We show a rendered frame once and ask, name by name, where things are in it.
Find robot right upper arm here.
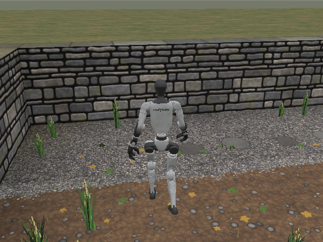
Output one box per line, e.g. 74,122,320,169
171,101,185,128

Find humanoid robot torso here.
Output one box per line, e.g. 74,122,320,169
150,99,173,151

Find left robot forearm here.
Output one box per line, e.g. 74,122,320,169
130,123,141,147

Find right robot hand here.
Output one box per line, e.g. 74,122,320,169
176,133,188,142

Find right robot shin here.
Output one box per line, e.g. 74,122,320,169
167,171,176,208

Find robot left upper arm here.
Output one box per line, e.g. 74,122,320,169
137,101,151,131

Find right robot forearm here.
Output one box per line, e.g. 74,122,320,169
180,120,187,135

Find left robot hand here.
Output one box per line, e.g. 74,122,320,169
128,146,139,160

